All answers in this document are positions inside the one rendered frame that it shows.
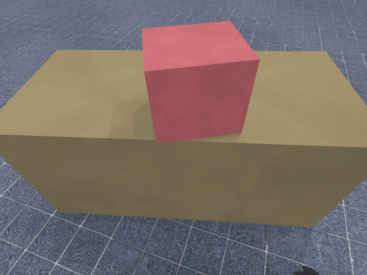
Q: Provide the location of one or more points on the pedestal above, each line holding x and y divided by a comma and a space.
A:
81, 132

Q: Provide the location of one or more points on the carton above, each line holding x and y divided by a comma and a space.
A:
199, 79

